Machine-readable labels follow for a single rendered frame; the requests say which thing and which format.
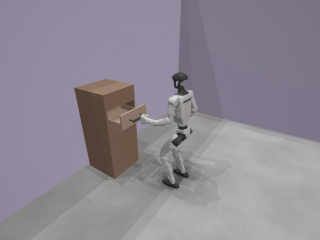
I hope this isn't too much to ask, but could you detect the drawer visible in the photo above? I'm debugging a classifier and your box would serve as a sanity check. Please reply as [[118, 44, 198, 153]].
[[107, 103, 147, 132]]

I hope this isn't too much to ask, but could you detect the cabinet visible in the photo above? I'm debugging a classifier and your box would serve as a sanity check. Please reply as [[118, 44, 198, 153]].
[[74, 79, 139, 179]]

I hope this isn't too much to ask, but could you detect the robot right foot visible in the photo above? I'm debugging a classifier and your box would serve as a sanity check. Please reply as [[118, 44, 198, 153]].
[[173, 168, 189, 178]]

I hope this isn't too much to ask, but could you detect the right robot thigh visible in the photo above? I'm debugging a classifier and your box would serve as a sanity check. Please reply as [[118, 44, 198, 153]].
[[171, 128, 193, 154]]

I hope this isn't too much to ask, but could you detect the robot left forearm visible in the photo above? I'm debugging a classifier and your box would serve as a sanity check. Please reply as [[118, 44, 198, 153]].
[[147, 118, 170, 127]]

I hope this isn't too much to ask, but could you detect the left robot upper arm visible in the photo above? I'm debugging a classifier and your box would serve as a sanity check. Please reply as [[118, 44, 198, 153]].
[[165, 96, 179, 125]]

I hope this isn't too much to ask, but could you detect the right robot upper arm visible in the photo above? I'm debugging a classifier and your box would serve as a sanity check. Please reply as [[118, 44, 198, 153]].
[[187, 90, 198, 114]]

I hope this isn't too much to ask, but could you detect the handle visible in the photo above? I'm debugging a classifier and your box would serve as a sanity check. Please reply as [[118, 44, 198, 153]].
[[129, 113, 145, 123]]

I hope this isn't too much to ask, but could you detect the robot left hand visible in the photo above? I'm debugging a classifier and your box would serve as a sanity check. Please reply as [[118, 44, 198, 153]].
[[140, 113, 149, 125]]

